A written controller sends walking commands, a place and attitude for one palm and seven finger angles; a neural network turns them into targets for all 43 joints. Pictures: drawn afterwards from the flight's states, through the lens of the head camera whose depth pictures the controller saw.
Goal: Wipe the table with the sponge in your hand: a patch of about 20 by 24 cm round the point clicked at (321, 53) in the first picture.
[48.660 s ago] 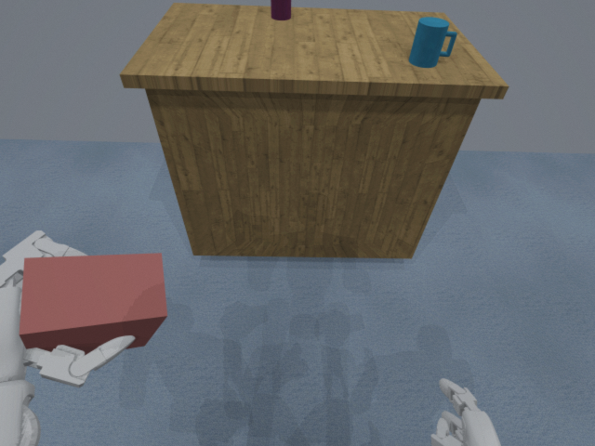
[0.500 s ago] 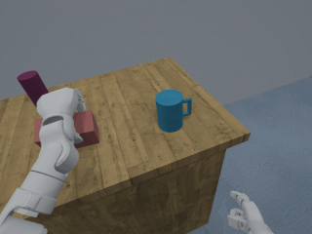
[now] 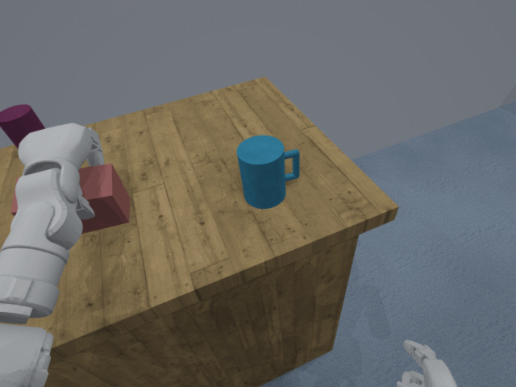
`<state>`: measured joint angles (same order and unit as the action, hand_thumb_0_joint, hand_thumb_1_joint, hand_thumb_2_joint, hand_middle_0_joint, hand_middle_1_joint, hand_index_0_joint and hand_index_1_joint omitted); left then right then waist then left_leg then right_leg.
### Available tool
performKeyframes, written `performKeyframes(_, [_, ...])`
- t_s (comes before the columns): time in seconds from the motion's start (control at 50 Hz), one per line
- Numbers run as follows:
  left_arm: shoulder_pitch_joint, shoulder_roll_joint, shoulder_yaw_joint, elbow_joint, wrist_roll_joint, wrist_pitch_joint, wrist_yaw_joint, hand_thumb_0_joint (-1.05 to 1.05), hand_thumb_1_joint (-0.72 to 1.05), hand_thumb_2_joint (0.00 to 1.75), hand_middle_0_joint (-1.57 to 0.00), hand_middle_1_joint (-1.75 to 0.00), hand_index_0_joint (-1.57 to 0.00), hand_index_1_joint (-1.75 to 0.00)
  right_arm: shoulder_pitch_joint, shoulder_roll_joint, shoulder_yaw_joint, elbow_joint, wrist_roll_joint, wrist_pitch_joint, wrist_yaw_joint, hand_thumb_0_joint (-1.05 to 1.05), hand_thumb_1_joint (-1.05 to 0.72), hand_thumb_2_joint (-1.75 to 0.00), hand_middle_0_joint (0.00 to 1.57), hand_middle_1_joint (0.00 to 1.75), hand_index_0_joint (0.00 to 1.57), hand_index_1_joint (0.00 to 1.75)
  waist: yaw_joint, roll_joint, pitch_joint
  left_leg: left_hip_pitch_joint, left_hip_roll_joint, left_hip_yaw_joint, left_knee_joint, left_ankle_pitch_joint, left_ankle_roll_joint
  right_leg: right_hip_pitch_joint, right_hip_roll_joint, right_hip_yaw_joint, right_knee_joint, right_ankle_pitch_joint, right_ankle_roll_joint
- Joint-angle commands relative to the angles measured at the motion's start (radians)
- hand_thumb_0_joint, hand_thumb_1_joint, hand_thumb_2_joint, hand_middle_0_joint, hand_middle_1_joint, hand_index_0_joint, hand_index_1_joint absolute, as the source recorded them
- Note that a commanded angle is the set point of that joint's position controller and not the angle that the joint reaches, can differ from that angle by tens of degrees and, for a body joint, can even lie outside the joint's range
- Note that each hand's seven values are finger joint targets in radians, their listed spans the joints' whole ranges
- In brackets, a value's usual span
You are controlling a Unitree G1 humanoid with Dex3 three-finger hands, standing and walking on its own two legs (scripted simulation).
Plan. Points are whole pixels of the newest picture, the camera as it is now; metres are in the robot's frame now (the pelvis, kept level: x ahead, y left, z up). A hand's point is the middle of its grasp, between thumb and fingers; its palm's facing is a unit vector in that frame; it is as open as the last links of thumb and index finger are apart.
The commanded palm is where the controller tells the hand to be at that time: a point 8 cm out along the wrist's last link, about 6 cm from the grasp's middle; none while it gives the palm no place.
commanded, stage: wipe forward along the middle lane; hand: left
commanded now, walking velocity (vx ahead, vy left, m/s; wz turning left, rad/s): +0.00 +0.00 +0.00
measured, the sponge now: (83, 209) +0.36 +0.33 +0.11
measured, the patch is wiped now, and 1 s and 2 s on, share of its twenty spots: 0.95 0.95 0.95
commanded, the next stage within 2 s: slide back across to the first lane in 0.12 s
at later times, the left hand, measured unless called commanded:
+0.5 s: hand (55, 165) +0.39 +0.35 +0.19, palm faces +0.03 +0.02 -1.00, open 9.7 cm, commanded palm +0.35 +0.36 +0.22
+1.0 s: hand (18, 169) +0.38 +0.41 +0.18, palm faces +0.01 +0.01 -1.00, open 9.6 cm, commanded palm +0.33 +0.40 +0.23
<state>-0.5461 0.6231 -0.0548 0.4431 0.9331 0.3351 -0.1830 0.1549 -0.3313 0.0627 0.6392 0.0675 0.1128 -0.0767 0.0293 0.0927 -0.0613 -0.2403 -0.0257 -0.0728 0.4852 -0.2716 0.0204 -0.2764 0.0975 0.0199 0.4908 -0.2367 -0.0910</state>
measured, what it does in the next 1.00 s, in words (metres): shifts its weight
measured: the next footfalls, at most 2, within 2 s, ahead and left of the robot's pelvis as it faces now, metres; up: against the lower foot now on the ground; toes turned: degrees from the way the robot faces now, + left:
none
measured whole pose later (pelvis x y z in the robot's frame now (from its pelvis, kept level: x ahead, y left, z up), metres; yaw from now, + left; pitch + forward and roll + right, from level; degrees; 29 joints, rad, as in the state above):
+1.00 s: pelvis +0.02 +0.09 +0.01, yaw +1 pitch +4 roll -2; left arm -0.52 0.65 -0.05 0.28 0.94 0.32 -0.24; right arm 0.11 -0.29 0.06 0.59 0.06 0.11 -0.05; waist 0.08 0.09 -0.06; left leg -0.21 -0.12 -0.05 0.38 -0.23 0.11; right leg -0.22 0.00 0.05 0.35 -0.20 -0.01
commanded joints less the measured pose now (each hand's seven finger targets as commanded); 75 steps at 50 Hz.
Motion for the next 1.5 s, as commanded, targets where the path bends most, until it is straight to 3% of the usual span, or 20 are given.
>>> performKeyframes(0.0, [-0.213,0.283,0.059,0.082,0.052,-0.006,0.011,0.00,0.10,1.30,-1.20,-1.60,-1.20,-1.60,-0.124,-0.095,-0.041,-0.151,0.000,-0.042,-0.018,0.00,-0.90,-0.90,0.20,0.30,0.20,0.30,0.007,-0.195,-0.132,-0.097,-0.034,0.083,-0.019,0.083,0.050,0.146,-0.129,0.102,-0.129,0.112,0.067])
performKeyframes(0.2, [-0.317,0.254,0.026,0.173,0.072,-0.085,0.014,0.00,0.10,1.30,-1.20,-1.60,-1.20,-1.60,-0.072,-0.094,-0.051,-0.157,0.002,-0.032,-0.020,0.00,-0.90,-0.90,0.20,0.30,0.20,0.30,-0.004,-0.182,-0.175,-0.102,-0.033,0.077,-0.020,0.114,0.058,0.136,-0.121,0.071,-0.112,0.164,0.056])
performKeyframes(0.22, [-0.310,0.295,0.068,0.143,0.067,-0.099,0.015,0.00,0.10,1.30,-1.20,-1.60,-1.20,-1.60,-0.081,-0.095,-0.052,-0.165,0.002,-0.035,-0.017,0.00,-0.90,-0.90,0.20,0.30,0.20,0.30,0.008,-0.145,-0.192,-0.095,-0.028,0.071,-0.030,0.126,0.057,0.139,-0.121,0.073,-0.111,0.171,0.049])
performKeyframes(0.28, [-0.302,0.271,0.054,0.117,0.069,-0.102,0.027,0.00,0.10,1.30,-1.20,-1.60,-1.20,-1.60,-0.079,-0.091,-0.056,-0.172,0.003,-0.022,-0.013,0.00,-0.90,-0.90,0.20,0.30,0.20,0.30,0.012,-0.155,-0.201,-0.079,-0.029,0.075,-0.037,0.139,0.057,0.150,-0.115,0.054,-0.109,0.162,0.047])
performKeyframes(0.32, [-0.292,0.347,0.125,0.094,0.058,-0.110,0.038,0.00,0.10,1.30,-1.20,-1.60,-1.20,-1.60,-0.090,-0.098,-0.054,-0.178,0.000,-0.022,-0.012,0.00,-0.90,-0.90,0.20,0.30,0.20,0.30,0.026,-0.151,-0.197,-0.086,-0.026,0.070,-0.046,0.148,0.057,0.167,-0.117,0.062,-0.110,0.171,0.044])
performKeyframes(0.48, [-0.244,0.319,0.120,-0.028,0.042,-0.039,0.065,0.00,0.10,1.30,-1.20,-1.60,-1.20,-1.60,-0.134,-0.092,-0.058,-0.177,0.005,-0.012,0.004,0.00,-0.90,-0.90,0.20,0.30,0.20,0.30,0.036,-0.120,-0.184,-0.033,-0.019,0.064,-0.080,0.220,0.050,0.185,-0.104,0.033,-0.114,0.199,0.031])
performKeyframes(0.62, [-0.292,0.365,0.124,-0.090,0.045,0.017,0.019,0.00,0.10,1.30,-1.20,-1.60,-1.20,-1.60,-0.180,-0.094,-0.049,-0.184,0.009,-0.023,0.002,0.00,-0.90,-0.90,0.20,0.30,0.20,0.30,0.025,-0.058,-0.183,0.021,-0.005,0.050,-0.112,0.260,0.046,0.171,-0.102,0.014,-0.135,0.194,0.018])
performKeyframes(0.66, [-0.332,0.310,0.065,-0.083,0.052,0.027,-0.003,0.00,0.10,1.30,-1.20,-1.60,-1.20,-1.60,-0.168,-0.090,-0.049,-0.176,0.008,-0.023,-0.001,0.00,-0.90,-0.90,0.20,0.30,0.20,0.30,0.008,-0.068,-0.177,0.043,-0.002,0.045,-0.119,0.269,0.046,0.146,-0.100,-0.004,-0.142,0.182,0.018])
performKeyframes(0.72, [-0.343,0.346,0.089,-0.133,0.060,0.012,-0.031,0.00,0.10,1.30,-1.20,-1.60,-1.20,-1.60,-0.176,-0.091,-0.045,-0.196,0.005,-0.036,-0.004,0.00,-0.90,-0.90,0.20,0.30,0.20,0.30,0.016,-0.040,-0.201,0.079,0.004,0.030,-0.125,0.309,0.046,0.142,-0.097,-0.010,-0.145,0.193,0.007])
performKeyframes(0.76, [-0.389,0.301,0.042,-0.163,0.071,0.000,-0.043,0.00,0.10,1.30,-1.20,-1.60,-1.20,-1.60,-0.161,-0.082,-0.046,-0.190,0.002,-0.037,-0.005,0.00,-0.90,-0.90,0.20,0.30,0.20,0.30,0.007,-0.017,-0.228,0.121,0.008,0.019,-0.123,0.357,0.041,0.122,-0.094,-0.025,-0.140,0.189,0.001])
performKeyframes(0.92, [-0.274,0.309,0.120,-0.273,0.038,-0.011,-0.032,0.00,0.10,1.30,-1.20,-1.60,-1.20,-1.60,-0.166,-0.080,-0.046,-0.201,-0.009,-0.049,0.017,0.00,-0.90,-0.90,0.20,0.30,0.20,0.30,0.050,-0.027,-0.268,0.191,0.032,-0.018,-0.110,0.604,0.012,0.120,-0.085,-0.032,-0.134,0.257,-0.004])
performKeyframes(1.04, [-0.058,0.154,0.065,-0.466,-0.005,0.040,-0.006,0.00,0.10,1.30,-1.20,-1.60,-1.20,-1.60,-0.201,-0.061,-0.051,-0.214,-0.010,-0.053,0.057,0.00,-0.90,-0.90,0.20,0.30,0.20,0.30,0.072,-0.014,-0.311,0.254,0.054,-0.051,-0.083,0.814,-0.034,0.111,-0.083,-0.038,-0.111,0.278,0.011])
performKeyframes(1.2, [-0.038,0.057,-0.022,-0.556,-0.013,0.179,0.021,0.00,0.10,1.30,-1.20,-1.60,-1.20,-1.60,-0.277,-0.063,-0.037,-0.190,-0.005,-0.048,0.058,0.00,-0.90,-0.90,0.20,0.30,0.20,0.30,0.062,-0.074,-0.190,0.192,0.058,-0.057,-0.134,0.574,-0.049,0.074,-0.075,-0.041,-0.121,0.183,0.010])
performKeyframes(1.24, [-0.028,0.006,-0.059,-0.577,-0.019,0.212,0.022,0.00,0.10,1.30,-1.20,-1.60,-1.20,-1.60,-0.283,-0.056,-0.027,-0.204,0.002,-0.064,0.053,0.00,-0.90,-0.90,0.20,0.30,0.20,0.30,0.062,-0.088,-0.214,0.203,0.053,-0.061,-0.122,0.566,-0.042,0.084,-0.075,-0.041,-0.102,0.177,0.009])
performKeyframes(1.32, [0.019,0.070,-0.011,-0.619,0.002,0.245,0.016,0.00,0.10,1.30,-1.20,-1.60,-1.20,-1.60,-0.314,-0.064,-0.028,-0.208,0.002,-0.051,0.048,0.00,-0.90,-0.90,0.20,0.30,0.20,0.30,0.071,-0.070,-0.240,0.196,0.054,-0.039,-0.122,0.522,-0.038,0.105,-0.065,-0.022,-0.095,0.190,0.004])
performKeyframes(1.34, [0.029,-0.014,-0.083,-0.625,-0.004,0.253,0.007,0.00,0.10,1.30,-1.20,-1.60,-1.20,-1.60,-0.309,-0.049,-0.019,-0.220,0.002,-0.054,0.048,0.00,-0.90,-0.90,0.20,0.30,0.20,0.30,0.075,-0.066,-0.252,0.193,0.044,-0.038,-0.118,0.530,-0.040,0.118,-0.073,-0.031,-0.085,0.179,0.004])
performKeyframes(1.36, [0.064,0.033,-0.031,-0.624,-0.009,0.249,0.009,0.00,0.10,1.30,-1.20,-1.60,-1.20,-1.60,-0.302,-0.053,-0.026,-0.196,-0.003,-0.048,0.051,0.00,-0.90,-0.90,0.20,0.30,0.20,0.30,0.078,-0.056,-0.237,0.189,0.057,-0.042,-0.130,0.524,-0.047,0.113,-0.071,-0.032,-0.095,0.180,0.004])
performKeyframes(1.42, [0.110,0.036,-0.026,-0.643,-0.009,0.263,0.005,0.00,0.10,1.30,-1.20,-1.60,-1.20,-1.60,-0.323,-0.058,-0.019,-0.221,0.003,-0.045,0.052,0.00,-0.90,-0.90,0.20,0.30,0.20,0.30,0.076,-0.059,-0.184,0.155,0.063,-0.041,-0.137,0.437,-0.035,0.088,-0.060,-0.026,-0.090,0.145,0.005])
performKeyframes(1.44, [0.116,-0.025,-0.077,-0.639,-0.012,0.266,0.000,0.00,0.10,1.30,-1.20,-1.60,-1.20,-1.60,-0.316,-0.049,-0.011,-0.227,0.003,-0.047,0.051,0.00,-0.90,-0.90,0.20,0.30,0.20,0.30,0.078,-0.078,-0.186,0.151,0.056,-0.041,-0.132,0.457,-0.037,0.095,-0.067,-0.034,-0.083,0.143,0.005])
performKeyframes(1.48, [0.172,0.004,-0.041,-0.643,-0.026,0.262,0.002,0.00,0.10,1.30,-1.20,-1.60,-1.20,-1.60,-0.315,-0.053,-0.016,-0.212,-0.001,-0.034,0.053,0.00,-0.90,-0.90,0.20,0.30,0.20,0.30,0.084,-0.071,-0.155,0.134,0.061,-0.038,-0.146,0.425,-0.038,0.091,-0.066,-0.034,-0.096,0.142,0.008])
